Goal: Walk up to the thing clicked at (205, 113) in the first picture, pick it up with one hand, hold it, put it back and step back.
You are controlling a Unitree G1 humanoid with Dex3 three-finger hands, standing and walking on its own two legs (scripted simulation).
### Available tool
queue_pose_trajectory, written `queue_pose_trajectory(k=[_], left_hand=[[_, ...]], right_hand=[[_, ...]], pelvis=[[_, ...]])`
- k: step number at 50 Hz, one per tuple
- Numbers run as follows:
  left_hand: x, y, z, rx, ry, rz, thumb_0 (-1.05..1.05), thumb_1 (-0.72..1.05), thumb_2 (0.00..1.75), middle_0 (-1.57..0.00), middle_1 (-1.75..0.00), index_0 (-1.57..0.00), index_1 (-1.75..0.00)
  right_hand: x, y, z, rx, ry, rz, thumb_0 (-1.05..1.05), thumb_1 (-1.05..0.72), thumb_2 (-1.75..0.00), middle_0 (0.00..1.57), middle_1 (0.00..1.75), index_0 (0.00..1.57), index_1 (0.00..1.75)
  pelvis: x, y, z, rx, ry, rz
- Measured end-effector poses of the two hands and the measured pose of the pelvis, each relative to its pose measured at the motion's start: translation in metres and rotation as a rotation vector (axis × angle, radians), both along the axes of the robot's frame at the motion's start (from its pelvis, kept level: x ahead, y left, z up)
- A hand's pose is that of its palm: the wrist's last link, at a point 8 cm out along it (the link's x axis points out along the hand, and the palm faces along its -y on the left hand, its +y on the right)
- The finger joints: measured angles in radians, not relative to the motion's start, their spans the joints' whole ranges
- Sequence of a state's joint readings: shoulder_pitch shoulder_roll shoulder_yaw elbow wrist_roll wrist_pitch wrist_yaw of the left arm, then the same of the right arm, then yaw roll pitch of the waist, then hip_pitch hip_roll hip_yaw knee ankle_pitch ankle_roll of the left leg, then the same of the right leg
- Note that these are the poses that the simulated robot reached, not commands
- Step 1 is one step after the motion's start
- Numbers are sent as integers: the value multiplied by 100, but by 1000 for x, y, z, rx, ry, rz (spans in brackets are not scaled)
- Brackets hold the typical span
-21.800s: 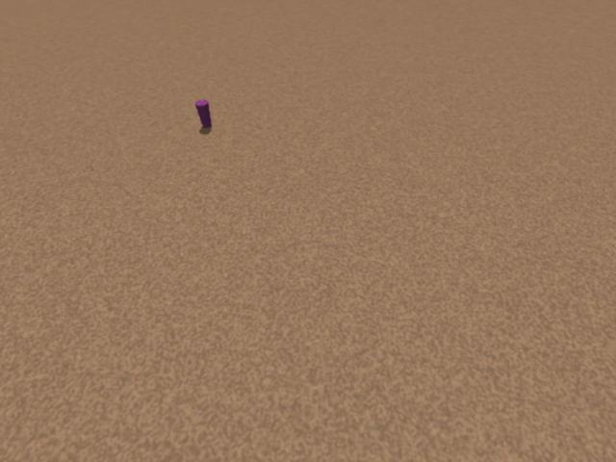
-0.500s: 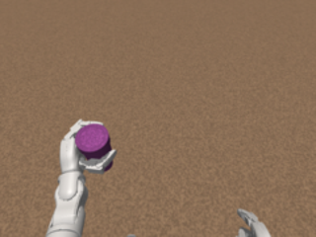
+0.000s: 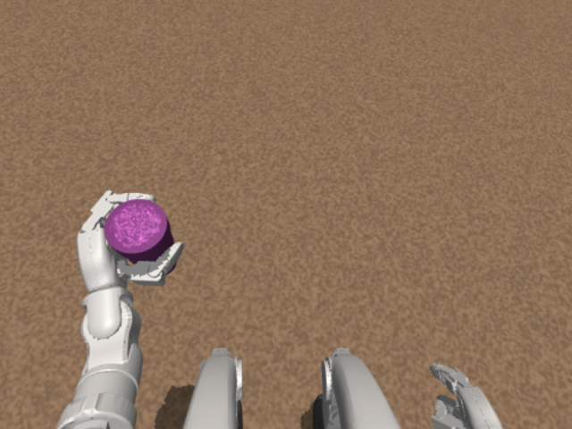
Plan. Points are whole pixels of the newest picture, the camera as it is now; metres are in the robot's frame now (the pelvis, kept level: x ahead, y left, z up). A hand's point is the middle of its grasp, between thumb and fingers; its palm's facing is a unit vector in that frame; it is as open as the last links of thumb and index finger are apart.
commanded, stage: crouch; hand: left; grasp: from the side
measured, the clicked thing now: (150, 245) +0.38 +0.20 -0.03
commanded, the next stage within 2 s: lower in 1.38 s
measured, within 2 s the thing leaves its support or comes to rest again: neither
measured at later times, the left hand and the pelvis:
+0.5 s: hand (165, 281) +0.39 +0.24 -0.24, palm faces +0.32 -0.95 -0.02, open 9.7 cm; pelvis -0.04 +0.00 -0.20, yaw -3 degrees
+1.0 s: hand (172, 288) +0.40 +0.25 -0.35, palm faces +0.30 -0.95 -0.01, open 9.7 cm; pelvis -0.06 +0.01 -0.30, yaw -7 degrees
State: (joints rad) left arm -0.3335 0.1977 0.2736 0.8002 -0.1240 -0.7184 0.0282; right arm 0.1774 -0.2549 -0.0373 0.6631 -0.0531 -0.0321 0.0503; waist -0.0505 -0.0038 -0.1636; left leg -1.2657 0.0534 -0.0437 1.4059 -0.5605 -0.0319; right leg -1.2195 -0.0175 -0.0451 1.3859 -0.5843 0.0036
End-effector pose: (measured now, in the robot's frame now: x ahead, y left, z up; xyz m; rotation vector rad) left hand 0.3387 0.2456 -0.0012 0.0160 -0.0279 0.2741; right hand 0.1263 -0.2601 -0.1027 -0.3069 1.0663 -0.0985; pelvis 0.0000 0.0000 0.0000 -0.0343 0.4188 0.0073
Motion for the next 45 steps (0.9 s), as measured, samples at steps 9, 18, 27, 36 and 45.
queue_pose_trajectory(k=[9, 18, 27, 36, 45], left_hand=[[11, 14, -91, 8, 1, 35, 0, -34, 110, -78, -105, -74, -103], [9, 31, -177, -2, 21, 59, 0, -34, 111, -78, -105, -74, -103], [13, 40, -250, 1, 15, 52, 0, -34, 111, -78, -105, -74, -103], [22, 46, -299, 1, 21, 35, 0, -34, 111, -78, -105, -74, -103], [25, 48, -336, -14, 30, 31, 0, -34, 111, -78, -105, -74, -103]], right_hand=[[-13, 1, -92, 14, 96, 14, 0, -91, -91, 20, 30, 20, 30], [-30, 5, -163, 3, 158, 45, 0, -93, -91, 20, 30, 20, 30], [-52, 2, -225, -34, 208, 58, 0, -93, -91, 20, 30, 20, 30], [-77, -2, -270, -55, 258, 56, 0, -93, -91, 20, 30, 20, 30], [-93, -6, -293, -82, 301, 67, 0, -92, -91, 21, 30, 20, 30]], pelvis=[[-13, -1, -79, -11, 115, -20], [-31, 2, -146, -25, 166, -31], [-45, 4, -212, -37, 158, -41], [-55, 5, -260, -46, 117, -54], [-57, 5, -289, -61, 85, -71]])
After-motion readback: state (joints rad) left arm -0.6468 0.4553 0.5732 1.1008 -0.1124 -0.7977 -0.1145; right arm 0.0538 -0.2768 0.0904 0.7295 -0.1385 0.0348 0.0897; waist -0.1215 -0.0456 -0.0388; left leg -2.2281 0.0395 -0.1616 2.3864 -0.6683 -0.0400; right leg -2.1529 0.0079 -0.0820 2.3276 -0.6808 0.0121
